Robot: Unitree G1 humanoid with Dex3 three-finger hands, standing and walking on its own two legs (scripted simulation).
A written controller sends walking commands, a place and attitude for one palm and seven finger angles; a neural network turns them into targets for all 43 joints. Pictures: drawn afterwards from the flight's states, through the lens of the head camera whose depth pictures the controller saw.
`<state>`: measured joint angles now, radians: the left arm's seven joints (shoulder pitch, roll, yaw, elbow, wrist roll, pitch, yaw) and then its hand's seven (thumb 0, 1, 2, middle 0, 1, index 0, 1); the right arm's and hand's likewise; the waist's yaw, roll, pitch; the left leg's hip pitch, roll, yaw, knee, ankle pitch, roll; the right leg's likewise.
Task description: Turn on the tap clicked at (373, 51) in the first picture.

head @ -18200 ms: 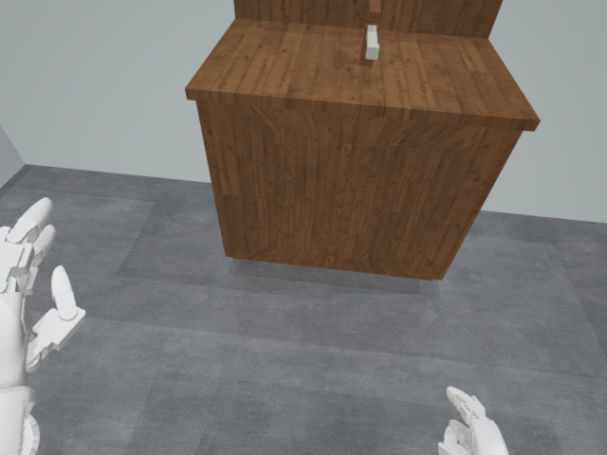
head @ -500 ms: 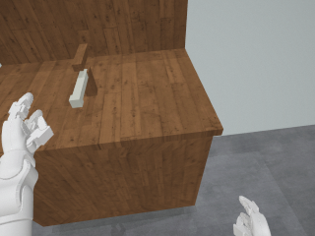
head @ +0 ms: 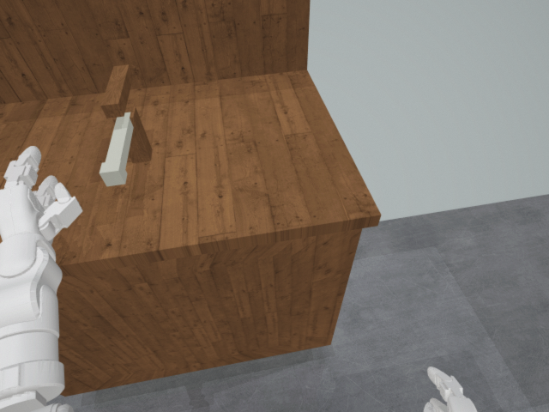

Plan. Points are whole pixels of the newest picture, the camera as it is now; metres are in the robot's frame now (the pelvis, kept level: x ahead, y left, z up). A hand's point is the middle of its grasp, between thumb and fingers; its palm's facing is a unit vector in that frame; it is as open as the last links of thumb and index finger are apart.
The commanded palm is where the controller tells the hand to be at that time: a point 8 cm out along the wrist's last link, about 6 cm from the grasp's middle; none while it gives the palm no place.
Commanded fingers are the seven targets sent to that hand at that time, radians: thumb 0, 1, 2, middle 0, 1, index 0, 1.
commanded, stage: reach beside the lever's end, fingers flat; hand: left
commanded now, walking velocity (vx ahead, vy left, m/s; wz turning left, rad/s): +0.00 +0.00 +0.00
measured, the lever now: (113, 173) +0.41 +0.28 +0.14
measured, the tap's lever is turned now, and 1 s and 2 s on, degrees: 0 0 13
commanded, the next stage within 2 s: push the lever round in 0.80 s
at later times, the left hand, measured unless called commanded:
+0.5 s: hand (79, 193) +0.38 +0.32 +0.13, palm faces +0.48 -0.88 -0.05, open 7.9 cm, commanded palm +0.33 +0.36 +0.13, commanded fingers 0.00 0.90 0.90 -0.15 -0.15 -0.15 -0.15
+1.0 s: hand (83, 187) +0.38 +0.31 +0.14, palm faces +0.48 -0.87 -0.06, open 7.9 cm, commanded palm +0.33 +0.35 +0.13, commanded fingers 0.00 0.90 0.90 -0.15 -0.15 -0.15 -0.15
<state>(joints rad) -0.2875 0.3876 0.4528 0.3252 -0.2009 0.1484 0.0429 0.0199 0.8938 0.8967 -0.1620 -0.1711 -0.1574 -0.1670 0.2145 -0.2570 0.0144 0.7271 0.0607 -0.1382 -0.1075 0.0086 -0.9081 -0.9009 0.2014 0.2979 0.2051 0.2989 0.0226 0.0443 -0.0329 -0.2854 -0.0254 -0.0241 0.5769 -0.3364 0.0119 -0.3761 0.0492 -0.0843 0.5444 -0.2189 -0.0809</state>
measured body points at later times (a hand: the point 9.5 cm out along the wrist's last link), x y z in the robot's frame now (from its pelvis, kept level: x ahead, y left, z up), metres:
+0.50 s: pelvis +0.01 +0.02 +0.00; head +0.04 +0.00 +0.45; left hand +0.35 +0.37 +0.13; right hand +0.10 -0.25 -0.12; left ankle -0.02 +0.11 -0.73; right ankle +0.04 -0.07 -0.73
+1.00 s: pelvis +0.01 +0.01 +0.00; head +0.04 +0.00 +0.45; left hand +0.35 +0.36 +0.14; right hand +0.15 -0.24 -0.11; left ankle -0.02 +0.11 -0.73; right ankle +0.04 -0.07 -0.73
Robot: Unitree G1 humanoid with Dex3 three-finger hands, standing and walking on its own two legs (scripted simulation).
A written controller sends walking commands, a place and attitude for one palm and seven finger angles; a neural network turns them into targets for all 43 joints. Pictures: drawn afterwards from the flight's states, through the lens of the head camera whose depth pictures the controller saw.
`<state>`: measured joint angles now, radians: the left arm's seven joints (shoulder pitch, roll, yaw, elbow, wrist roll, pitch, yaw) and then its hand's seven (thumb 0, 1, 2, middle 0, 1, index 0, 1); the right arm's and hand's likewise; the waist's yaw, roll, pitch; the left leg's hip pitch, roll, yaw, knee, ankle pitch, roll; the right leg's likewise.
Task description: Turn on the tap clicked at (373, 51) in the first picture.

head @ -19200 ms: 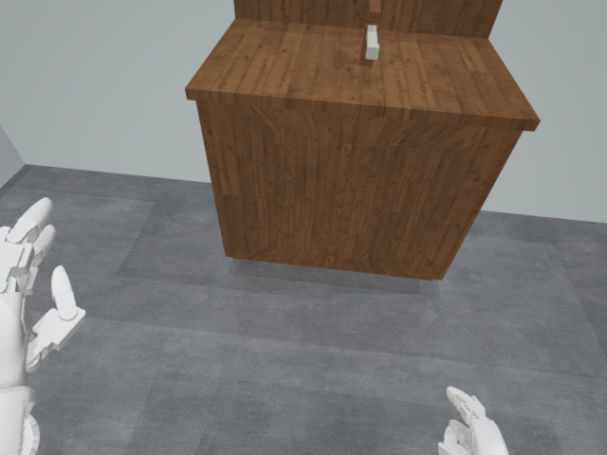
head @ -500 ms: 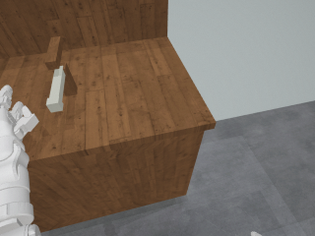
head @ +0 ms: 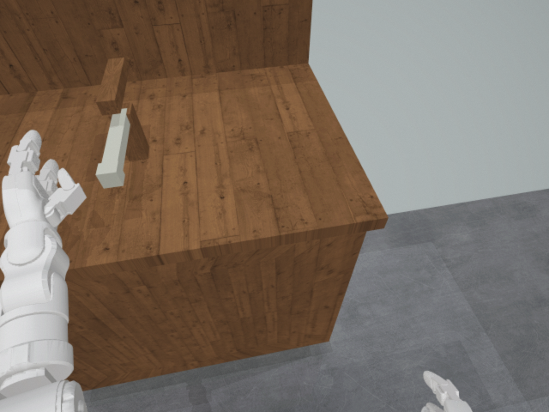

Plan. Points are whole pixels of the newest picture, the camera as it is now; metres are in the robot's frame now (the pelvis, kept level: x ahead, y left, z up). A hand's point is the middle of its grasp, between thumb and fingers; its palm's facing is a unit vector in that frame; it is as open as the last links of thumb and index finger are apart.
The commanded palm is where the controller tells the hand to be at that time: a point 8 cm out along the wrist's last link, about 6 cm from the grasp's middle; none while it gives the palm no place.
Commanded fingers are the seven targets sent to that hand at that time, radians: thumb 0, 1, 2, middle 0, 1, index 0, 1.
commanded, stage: push the lever round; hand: left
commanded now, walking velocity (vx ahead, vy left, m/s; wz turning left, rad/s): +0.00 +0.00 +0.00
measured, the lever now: (110, 174) +0.40 +0.27 +0.13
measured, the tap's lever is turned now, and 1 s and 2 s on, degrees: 0 13 38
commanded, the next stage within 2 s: none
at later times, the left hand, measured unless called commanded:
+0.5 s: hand (100, 193) +0.36 +0.27 +0.14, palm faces +0.48 -0.87 -0.07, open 7.9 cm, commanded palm +0.32 +0.31 +0.13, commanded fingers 0.00 0.90 0.90 -0.15 -0.15 -0.15 -0.15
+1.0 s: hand (133, 187) +0.38 +0.23 +0.13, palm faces +0.53 -0.85 -0.06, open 7.8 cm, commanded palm +0.34 +0.27 +0.13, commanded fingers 0.00 0.90 0.90 -0.15 -0.15 -0.15 -0.15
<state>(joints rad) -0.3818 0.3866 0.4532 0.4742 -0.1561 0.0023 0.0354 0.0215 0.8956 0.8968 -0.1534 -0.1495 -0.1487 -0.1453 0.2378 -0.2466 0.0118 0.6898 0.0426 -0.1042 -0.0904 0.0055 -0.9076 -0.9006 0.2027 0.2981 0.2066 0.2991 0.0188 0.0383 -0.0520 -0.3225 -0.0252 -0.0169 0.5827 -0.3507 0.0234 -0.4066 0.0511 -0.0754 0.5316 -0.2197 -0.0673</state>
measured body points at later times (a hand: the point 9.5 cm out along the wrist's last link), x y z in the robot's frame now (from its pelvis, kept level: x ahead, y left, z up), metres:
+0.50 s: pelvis -0.01 -0.02 +0.00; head +0.01 -0.04 +0.45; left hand +0.33 +0.32 +0.14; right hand +0.12 -0.27 -0.12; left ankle -0.04 +0.10 -0.73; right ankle +0.03 -0.08 -0.73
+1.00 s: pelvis -0.02 -0.01 +0.00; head +0.00 -0.03 +0.45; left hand +0.35 +0.27 +0.14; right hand +0.12 -0.25 -0.13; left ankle -0.04 +0.10 -0.73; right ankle +0.03 -0.08 -0.73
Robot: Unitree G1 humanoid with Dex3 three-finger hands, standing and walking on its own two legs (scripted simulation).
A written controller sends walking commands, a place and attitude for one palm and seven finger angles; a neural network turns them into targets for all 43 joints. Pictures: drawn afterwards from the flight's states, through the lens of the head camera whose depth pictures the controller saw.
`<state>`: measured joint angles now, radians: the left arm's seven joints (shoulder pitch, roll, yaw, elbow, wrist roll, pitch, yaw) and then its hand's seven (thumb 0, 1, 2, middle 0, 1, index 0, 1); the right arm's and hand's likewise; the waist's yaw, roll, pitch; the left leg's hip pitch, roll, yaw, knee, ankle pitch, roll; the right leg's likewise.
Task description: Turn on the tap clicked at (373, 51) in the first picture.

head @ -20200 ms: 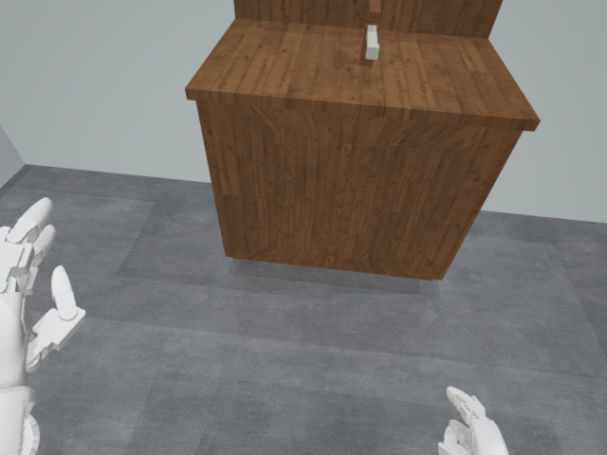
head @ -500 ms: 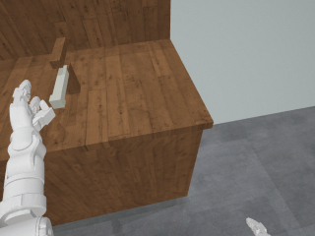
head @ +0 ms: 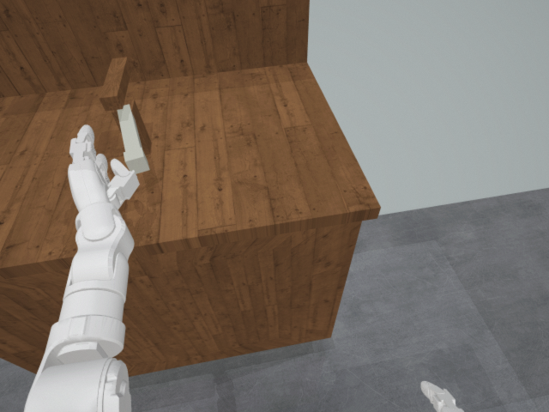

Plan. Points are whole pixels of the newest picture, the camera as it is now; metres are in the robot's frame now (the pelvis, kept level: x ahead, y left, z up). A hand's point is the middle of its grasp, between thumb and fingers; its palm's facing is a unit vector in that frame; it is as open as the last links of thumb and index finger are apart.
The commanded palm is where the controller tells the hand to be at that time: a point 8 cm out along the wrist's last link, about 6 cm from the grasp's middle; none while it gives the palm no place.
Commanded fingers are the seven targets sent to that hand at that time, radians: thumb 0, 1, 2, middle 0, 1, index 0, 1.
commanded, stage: push the lever round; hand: left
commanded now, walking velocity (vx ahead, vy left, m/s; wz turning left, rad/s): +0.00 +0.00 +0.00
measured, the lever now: (136, 161) +0.44 +0.24 +0.14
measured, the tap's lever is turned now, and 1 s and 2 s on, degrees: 13 38 64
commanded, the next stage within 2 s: none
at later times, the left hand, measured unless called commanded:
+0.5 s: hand (160, 169) +0.42 +0.20 +0.14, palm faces +0.61 -0.79 -0.06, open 7.7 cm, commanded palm +0.38 +0.23 +0.14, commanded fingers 0.00 0.90 0.90 -0.15 -0.15 -0.15 -0.15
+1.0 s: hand (185, 158) +0.45 +0.17 +0.14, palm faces +0.69 -0.72 -0.08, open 7.6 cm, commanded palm +0.41 +0.20 +0.14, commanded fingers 0.00 0.90 0.90 -0.15 -0.15 -0.15 -0.15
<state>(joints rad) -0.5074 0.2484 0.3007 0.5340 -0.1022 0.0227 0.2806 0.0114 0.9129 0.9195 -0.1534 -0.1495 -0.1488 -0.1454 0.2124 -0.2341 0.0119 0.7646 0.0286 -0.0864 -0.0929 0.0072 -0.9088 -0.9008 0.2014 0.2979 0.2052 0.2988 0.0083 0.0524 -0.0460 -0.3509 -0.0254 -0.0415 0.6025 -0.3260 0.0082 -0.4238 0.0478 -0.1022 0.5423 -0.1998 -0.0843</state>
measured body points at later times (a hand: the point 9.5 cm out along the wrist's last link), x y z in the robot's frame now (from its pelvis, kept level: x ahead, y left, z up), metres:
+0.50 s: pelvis +0.00 +0.00 +0.00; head +0.02 -0.02 +0.45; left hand +0.38 +0.24 +0.14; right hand +0.14 -0.25 -0.12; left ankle -0.01 +0.12 -0.73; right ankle +0.05 -0.06 -0.73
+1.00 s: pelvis +0.00 -0.01 +0.00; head +0.02 -0.03 +0.45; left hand +0.41 +0.20 +0.14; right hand +0.12 -0.25 -0.13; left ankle -0.01 +0.12 -0.73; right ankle +0.05 -0.06 -0.73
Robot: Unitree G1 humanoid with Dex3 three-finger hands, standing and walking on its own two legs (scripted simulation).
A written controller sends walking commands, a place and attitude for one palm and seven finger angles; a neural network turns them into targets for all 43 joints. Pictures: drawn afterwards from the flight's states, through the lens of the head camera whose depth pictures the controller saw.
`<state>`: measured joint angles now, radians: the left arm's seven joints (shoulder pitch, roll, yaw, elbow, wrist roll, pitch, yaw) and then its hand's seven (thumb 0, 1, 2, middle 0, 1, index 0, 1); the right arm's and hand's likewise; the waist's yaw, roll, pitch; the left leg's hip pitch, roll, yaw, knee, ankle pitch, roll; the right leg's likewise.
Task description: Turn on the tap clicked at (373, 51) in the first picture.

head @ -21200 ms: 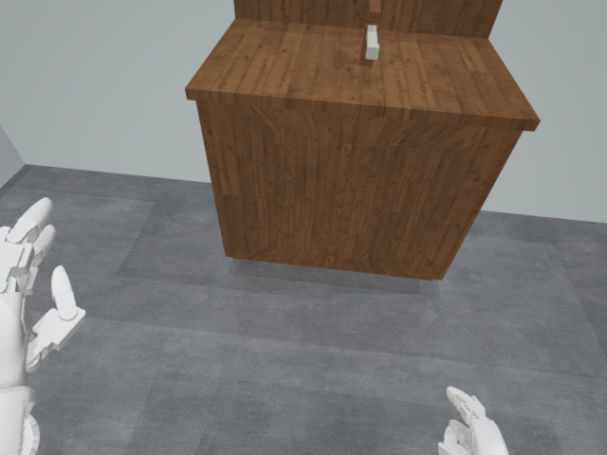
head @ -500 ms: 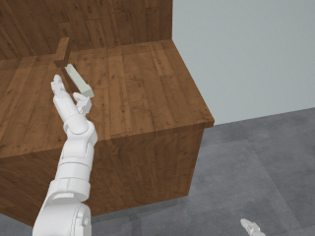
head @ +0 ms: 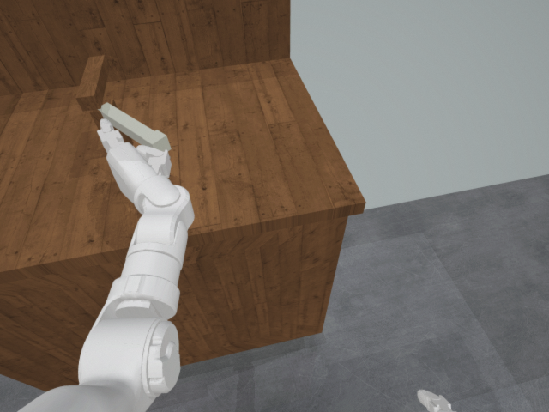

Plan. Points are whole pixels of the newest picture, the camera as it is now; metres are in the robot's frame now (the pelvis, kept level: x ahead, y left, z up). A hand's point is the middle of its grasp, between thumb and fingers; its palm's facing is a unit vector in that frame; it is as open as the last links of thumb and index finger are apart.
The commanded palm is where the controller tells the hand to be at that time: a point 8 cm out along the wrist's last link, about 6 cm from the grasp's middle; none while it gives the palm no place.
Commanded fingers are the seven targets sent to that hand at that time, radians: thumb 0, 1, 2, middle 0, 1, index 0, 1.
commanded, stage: push the lever round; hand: left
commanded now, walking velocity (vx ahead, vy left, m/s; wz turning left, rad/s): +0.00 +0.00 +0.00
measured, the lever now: (157, 143) +0.49 +0.20 +0.14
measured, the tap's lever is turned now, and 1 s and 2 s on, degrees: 38 64 74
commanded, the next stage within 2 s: lift the hand up off the lever in 1.16 s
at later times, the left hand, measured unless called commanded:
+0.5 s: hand (184, 144) +0.49 +0.16 +0.13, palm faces +0.76 -0.64 -0.12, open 7.7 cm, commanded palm +0.44 +0.19 +0.14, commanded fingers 0.00 0.90 0.90 -0.15 -0.15 -0.15 -0.15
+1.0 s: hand (197, 131) +0.52 +0.14 +0.14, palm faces +0.77 -0.62 -0.14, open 7.6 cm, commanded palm +0.47 +0.17 +0.14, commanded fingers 0.00 0.90 0.90 -0.15 -0.15 -0.15 -0.15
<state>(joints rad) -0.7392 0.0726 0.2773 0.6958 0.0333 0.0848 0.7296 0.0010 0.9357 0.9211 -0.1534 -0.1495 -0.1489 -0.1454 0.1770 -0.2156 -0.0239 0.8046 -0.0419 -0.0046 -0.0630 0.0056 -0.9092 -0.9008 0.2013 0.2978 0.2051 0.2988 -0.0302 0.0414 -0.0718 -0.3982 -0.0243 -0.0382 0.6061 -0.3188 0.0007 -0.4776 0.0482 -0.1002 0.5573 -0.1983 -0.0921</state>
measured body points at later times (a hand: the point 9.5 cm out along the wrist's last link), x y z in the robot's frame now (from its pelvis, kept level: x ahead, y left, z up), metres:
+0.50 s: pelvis +0.00 +0.00 -0.01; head +0.05 -0.02 +0.44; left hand +0.44 +0.19 +0.14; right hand +0.07 -0.26 -0.15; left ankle -0.01 +0.12 -0.73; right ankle +0.05 -0.06 -0.73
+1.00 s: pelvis +0.00 -0.01 -0.02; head +0.07 -0.03 +0.43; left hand +0.48 +0.17 +0.15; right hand +0.04 -0.26 -0.16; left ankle -0.01 +0.12 -0.73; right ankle +0.05 -0.06 -0.73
